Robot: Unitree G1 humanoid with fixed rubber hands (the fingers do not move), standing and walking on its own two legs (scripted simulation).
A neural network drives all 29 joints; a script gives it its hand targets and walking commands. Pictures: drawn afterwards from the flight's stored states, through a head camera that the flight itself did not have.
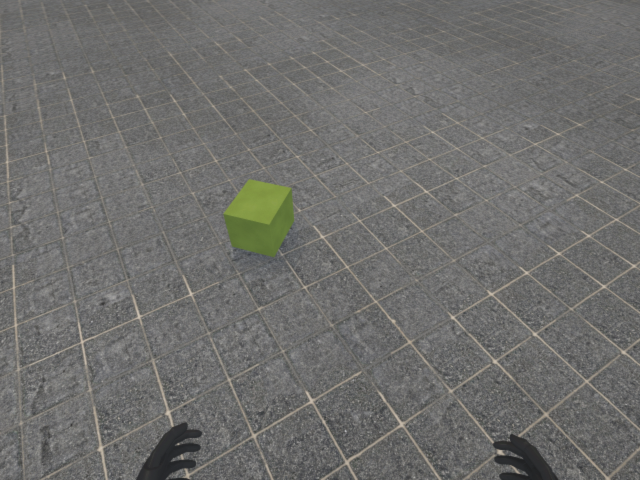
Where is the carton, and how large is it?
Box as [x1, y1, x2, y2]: [223, 179, 293, 256]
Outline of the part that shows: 249,179 223,213 232,246 274,256 293,221 291,188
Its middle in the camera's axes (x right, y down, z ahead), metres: -0.24 -0.12 +1.65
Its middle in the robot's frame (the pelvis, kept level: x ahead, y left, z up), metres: +1.25 +0.31 -0.65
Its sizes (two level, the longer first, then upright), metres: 0.235 0.200 0.193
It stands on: the floor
